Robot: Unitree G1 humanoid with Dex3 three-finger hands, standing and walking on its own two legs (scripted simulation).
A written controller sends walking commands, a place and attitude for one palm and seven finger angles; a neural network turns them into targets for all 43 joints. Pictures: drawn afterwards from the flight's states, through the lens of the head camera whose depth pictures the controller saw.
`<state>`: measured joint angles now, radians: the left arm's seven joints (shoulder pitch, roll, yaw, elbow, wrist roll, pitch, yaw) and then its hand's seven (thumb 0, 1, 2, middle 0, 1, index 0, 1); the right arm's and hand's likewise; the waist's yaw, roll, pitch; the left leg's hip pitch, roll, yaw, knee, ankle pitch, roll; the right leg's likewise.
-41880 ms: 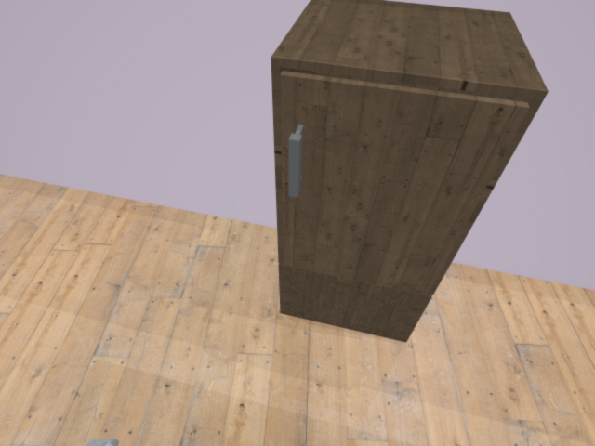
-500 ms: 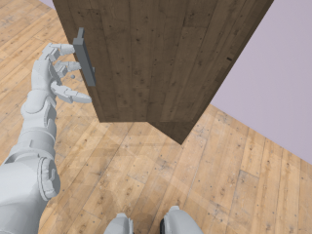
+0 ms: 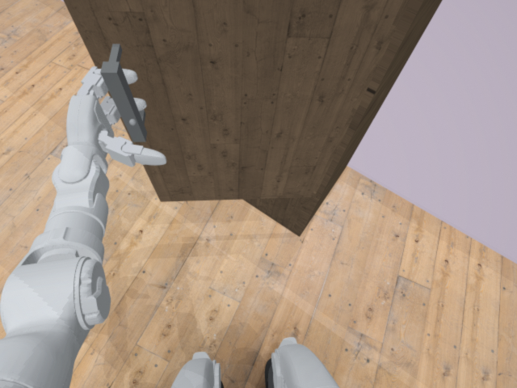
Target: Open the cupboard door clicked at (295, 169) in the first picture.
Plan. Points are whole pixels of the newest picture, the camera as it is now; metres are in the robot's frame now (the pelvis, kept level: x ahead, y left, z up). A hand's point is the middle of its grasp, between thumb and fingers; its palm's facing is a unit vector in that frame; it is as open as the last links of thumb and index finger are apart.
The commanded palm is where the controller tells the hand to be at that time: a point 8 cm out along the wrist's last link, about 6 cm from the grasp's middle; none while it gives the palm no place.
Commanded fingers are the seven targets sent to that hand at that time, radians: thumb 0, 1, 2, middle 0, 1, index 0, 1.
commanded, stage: slide the fingers in behind the handle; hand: left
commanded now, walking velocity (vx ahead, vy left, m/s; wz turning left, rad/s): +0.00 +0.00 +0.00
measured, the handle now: (128, 97) +0.55 +0.17 +0.07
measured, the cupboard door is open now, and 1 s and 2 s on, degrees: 39 39 68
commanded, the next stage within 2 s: close the thumb around the handle in 0.36 s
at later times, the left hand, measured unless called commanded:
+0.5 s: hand (132, 122) +0.50 +0.16 +0.07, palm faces -0.01 -1.00 +0.00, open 14.0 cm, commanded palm +0.48 +0.20 +0.08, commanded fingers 0.00 -0.33 0.37 -0.31 -1.22 -0.31 -1.22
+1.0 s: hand (136, 125) +0.50 +0.15 +0.07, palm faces -0.01 -1.00 -0.01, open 6.8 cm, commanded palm +0.47 +0.20 +0.08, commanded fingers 0.00 0.90 0.90 -0.40 -1.35 -0.40 -1.35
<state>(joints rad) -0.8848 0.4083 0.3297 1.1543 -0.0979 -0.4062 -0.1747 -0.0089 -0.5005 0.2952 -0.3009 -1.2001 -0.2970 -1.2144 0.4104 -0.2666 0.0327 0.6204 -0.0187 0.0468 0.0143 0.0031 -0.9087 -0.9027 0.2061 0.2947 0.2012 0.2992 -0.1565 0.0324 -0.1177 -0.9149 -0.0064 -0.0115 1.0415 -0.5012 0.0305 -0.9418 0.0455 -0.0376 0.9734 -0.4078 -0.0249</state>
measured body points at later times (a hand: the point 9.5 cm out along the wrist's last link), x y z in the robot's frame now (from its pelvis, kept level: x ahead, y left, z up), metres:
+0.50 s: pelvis +0.00 +0.00 +0.00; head +0.12 +0.01 +0.43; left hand +0.50 +0.21 +0.07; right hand +0.02 -0.27 -0.11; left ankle -0.01 +0.10 -0.67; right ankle +0.02 -0.11 -0.67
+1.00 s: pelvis +0.00 +0.00 +0.00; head +0.11 +0.01 +0.44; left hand +0.49 +0.20 +0.08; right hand +0.02 -0.26 -0.12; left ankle -0.01 +0.10 -0.67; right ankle +0.03 -0.11 -0.67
